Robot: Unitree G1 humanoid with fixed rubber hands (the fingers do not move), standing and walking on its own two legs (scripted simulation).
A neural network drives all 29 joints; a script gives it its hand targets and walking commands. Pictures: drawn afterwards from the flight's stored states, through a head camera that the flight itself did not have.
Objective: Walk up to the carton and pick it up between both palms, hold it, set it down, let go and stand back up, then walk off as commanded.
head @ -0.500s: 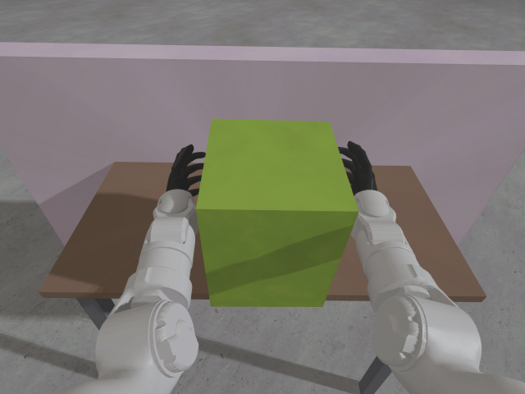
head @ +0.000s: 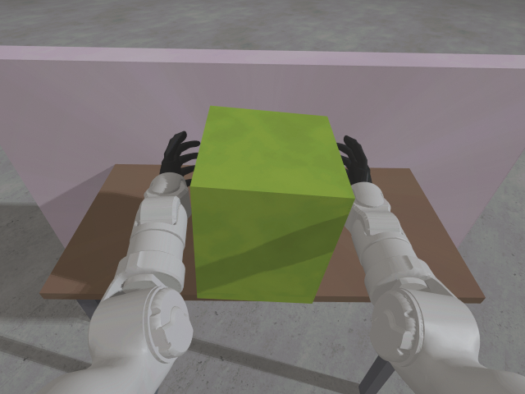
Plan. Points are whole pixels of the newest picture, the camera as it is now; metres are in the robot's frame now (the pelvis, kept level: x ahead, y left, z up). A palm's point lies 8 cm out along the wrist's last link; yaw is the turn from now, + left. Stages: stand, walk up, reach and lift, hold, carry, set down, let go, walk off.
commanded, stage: reach and lift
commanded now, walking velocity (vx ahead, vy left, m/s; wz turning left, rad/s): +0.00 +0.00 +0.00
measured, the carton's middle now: (262, 207) +0.42 +0.03 +0.11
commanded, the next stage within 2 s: none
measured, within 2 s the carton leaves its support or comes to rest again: neither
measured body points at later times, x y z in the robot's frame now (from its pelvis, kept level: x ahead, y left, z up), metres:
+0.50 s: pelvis -0.02 +0.00 +0.00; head -0.08 +0.02 +0.44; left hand +0.39 +0.19 +0.22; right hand +0.41 -0.10 +0.23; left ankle +0.04 +0.12 -0.75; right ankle +0.01 -0.08 -0.75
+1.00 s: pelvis -0.01 +0.01 +0.00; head -0.09 +0.02 +0.44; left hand +0.39 +0.19 +0.26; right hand +0.40 -0.10 +0.27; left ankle +0.04 +0.12 -0.75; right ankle +0.01 -0.08 -0.75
